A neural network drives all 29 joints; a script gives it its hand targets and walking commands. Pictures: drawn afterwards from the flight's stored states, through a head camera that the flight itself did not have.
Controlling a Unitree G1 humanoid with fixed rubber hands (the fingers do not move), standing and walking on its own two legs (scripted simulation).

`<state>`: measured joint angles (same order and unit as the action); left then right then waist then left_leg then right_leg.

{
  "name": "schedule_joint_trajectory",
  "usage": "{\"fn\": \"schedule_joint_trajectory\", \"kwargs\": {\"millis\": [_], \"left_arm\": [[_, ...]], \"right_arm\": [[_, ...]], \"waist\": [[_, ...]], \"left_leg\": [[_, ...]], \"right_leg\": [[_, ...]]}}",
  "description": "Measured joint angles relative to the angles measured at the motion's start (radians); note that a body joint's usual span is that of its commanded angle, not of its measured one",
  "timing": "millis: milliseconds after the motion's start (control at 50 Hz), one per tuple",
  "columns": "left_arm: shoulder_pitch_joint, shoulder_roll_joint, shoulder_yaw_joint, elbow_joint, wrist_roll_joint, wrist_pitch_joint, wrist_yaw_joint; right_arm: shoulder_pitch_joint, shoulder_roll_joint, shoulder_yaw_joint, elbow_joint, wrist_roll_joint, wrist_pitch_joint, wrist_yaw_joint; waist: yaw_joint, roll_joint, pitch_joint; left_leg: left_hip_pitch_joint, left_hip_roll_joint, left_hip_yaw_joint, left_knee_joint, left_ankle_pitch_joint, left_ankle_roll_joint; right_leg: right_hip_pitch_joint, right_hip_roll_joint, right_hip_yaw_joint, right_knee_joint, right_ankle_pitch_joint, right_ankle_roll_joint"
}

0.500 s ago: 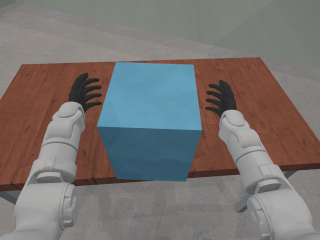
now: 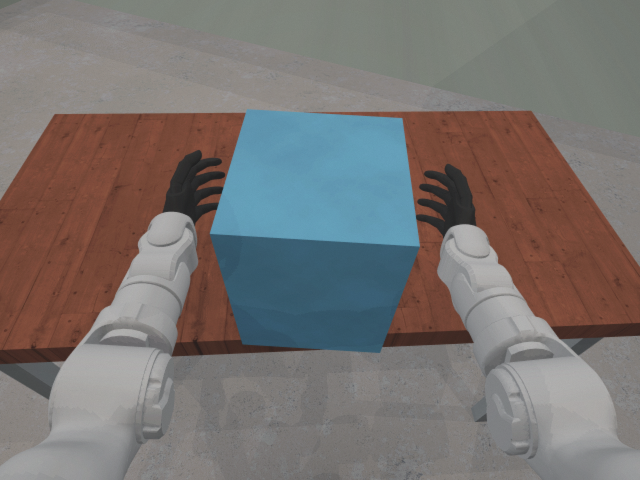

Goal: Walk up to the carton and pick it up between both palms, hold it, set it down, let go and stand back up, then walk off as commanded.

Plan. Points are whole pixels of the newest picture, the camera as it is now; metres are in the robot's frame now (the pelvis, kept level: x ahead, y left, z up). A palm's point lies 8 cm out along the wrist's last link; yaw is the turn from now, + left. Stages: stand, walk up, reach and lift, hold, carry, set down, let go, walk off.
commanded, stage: reach and lift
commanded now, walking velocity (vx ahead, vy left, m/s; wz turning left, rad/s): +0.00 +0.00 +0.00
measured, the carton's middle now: (317, 238) +0.44 +0.01 +0.06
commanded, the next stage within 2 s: none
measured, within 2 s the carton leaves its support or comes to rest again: leaves its support in 1.80 s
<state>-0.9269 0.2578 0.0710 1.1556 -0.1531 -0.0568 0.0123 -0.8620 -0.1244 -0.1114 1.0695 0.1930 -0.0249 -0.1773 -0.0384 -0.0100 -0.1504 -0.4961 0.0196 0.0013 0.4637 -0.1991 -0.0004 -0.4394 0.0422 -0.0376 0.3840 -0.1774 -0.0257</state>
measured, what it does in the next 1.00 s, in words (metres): stands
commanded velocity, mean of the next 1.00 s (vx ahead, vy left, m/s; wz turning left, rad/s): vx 0.00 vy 0.00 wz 0.00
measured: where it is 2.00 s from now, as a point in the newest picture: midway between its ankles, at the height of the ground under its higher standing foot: outside the picture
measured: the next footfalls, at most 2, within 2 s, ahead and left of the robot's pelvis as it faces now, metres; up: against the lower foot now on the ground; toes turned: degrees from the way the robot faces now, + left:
none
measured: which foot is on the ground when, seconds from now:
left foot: down 0.00-1.00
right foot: down 0.00-1.00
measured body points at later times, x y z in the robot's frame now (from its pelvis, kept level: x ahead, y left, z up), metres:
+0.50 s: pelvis +0.00 +0.00 +0.00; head +0.06 +0.02 +0.44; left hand +0.46 +0.16 +0.08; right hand +0.44 -0.14 +0.08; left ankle +0.00 +0.11 -0.74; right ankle -0.01 -0.10 -0.74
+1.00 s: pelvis +0.02 +0.00 +0.01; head +0.06 +0.03 +0.46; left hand +0.44 +0.16 +0.08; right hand +0.42 -0.13 +0.08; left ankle +0.00 +0.11 -0.74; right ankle -0.01 -0.10 -0.74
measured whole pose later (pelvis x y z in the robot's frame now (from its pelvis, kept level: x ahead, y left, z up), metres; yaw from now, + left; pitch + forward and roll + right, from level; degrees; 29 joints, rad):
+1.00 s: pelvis +0.02 +0.00 +0.01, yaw +0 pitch +3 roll -1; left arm -0.75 -0.01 0.46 0.93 0.35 -0.08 -0.04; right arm -0.69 0.18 -0.61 0.88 -0.39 -0.17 -0.09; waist -0.01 -0.06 0.02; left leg -0.18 0.00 0.02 0.33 -0.20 0.01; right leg -0.13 0.03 -0.02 0.27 -0.18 -0.01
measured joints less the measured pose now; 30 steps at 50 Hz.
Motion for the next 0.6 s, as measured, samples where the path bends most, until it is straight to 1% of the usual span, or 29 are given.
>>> {"fn": "schedule_joint_trajectory", "kwargs": {"millis": [80, 180, 260, 320, 360, 420, 520, 560, 600], "left_arm": [[-0.030, -0.013, -0.003, 0.070, -0.002, -0.049, 0.015], [-0.075, -0.025, 0.003, 0.179, -0.008, -0.088, 0.016], [-0.073, -0.036, 0.006, 0.194, -0.007, -0.119, 0.023], [-0.052, -0.057, 0.032, 0.158, 0.025, -0.133, 0.031], [-0.043, -0.068, 0.057, 0.136, 0.060, -0.135, 0.034], [-0.045, -0.075, 0.097, 0.118, 0.113, -0.128, 0.037], [-0.027, -0.104, 0.186, 0.053, 0.232, -0.121, 0.032], [-0.015, -0.126, 0.243, 0.027, 0.295, -0.122, 0.022], [0.010, -0.151, 0.294, -0.011, 0.362, -0.125, 0.008]], "right_arm": [[-0.013, 0.005, -0.001, 0.032, 0.000, -0.009, 0.005], [-0.042, 0.019, 0.021, 0.072, 0.006, -0.006, 0.006], [-0.055, 0.055, 0.005, 0.069, -0.012, -0.025, -0.003], [-0.052, 0.085, -0.011, 0.057, -0.040, -0.046, -0.008], [-0.048, 0.102, -0.047, 0.055, -0.073, -0.064, -0.027], [-0.046, 0.121, -0.100, 0.047, -0.119, -0.072, -0.037], [-0.031, 0.153, -0.202, 0.019, -0.218, -0.096, -0.030], [-0.015, 0.175, -0.264, -0.011, -0.284, -0.103, -0.019], [0.013, 0.208, -0.347, -0.050, -0.377, -0.116, 0.006]], "waist": [[0.000, -0.006, -0.019], [0.002, -0.018, -0.016], [-0.007, -0.017, -0.017], [-0.005, -0.018, -0.024], [-0.007, -0.018, -0.024], [-0.013, -0.022, -0.012], [-0.016, -0.032, 0.032], [-0.011, -0.036, 0.055], [-0.007, -0.038, 0.066]], "left_leg": [[-0.017, 0.002, 0.010, 0.013, -0.005, -0.001], [-0.028, -0.001, 0.017, 0.020, -0.006, 0.001], [-0.053, -0.003, 0.010, 0.031, -0.007, -0.001], [-0.073, -0.001, 0.006, 0.037, -0.007, -0.005], [-0.078, 0.000, -0.001, 0.038, -0.007, -0.006], [-0.071, 0.000, -0.007, 0.034, -0.005, -0.006], [-0.018, -0.006, -0.009, -0.003, 0.010, -0.005], [0.019, -0.008, -0.006, -0.028, 0.017, -0.003], [0.056, -0.012, -0.003, -0.055, 0.024, -0.001]], "right_leg": [[-0.027, 0.001, 0.009, 0.029, -0.010, -0.002], [-0.052, -0.002, 0.016, 0.062, -0.023, -0.002], [-0.078, -0.005, 0.008, 0.078, -0.029, -0.004], [-0.094, -0.003, 0.004, 0.078, -0.028, -0.005], [-0.093, -0.001, -0.002, 0.070, -0.025, -0.006], [-0.080, -0.001, -0.008, 0.059, -0.021, -0.005], [-0.026, -0.006, -0.010, 0.022, -0.008, -0.003], [0.010, -0.008, -0.006, -0.002, 0.000, -0.001], [0.045, -0.011, -0.003, -0.026, 0.006, 0.000]]}}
